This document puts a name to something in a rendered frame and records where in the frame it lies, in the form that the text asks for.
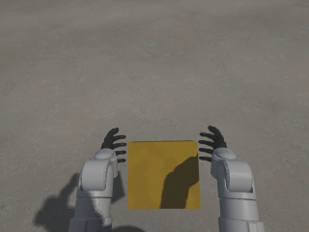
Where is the left robot forearm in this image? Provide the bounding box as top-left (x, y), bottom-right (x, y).
top-left (68, 148), bottom-right (118, 232)

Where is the left robot hand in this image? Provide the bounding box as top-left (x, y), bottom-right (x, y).
top-left (101, 128), bottom-right (127, 163)

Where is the right robot hand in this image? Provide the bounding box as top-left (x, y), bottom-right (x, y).
top-left (198, 126), bottom-right (227, 162)

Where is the carton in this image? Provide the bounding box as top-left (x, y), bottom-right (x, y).
top-left (127, 140), bottom-right (201, 209)

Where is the right robot forearm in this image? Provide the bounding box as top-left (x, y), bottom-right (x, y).
top-left (211, 147), bottom-right (266, 232)

